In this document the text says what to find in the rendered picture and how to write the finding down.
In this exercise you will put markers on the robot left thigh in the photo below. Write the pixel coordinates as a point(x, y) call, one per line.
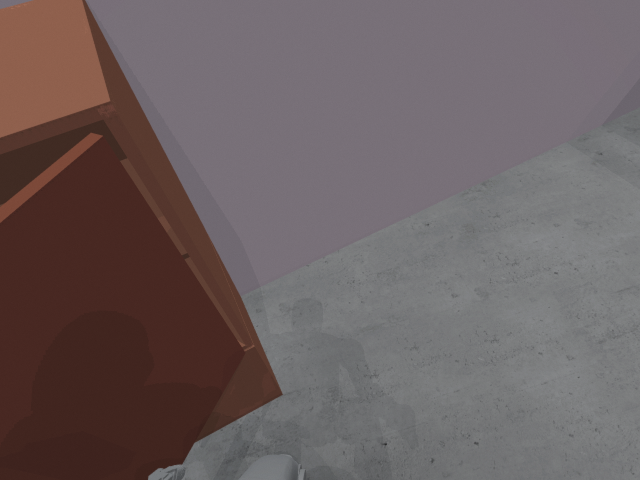
point(274, 467)

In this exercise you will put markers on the cupboard door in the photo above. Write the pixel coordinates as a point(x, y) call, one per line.
point(112, 355)

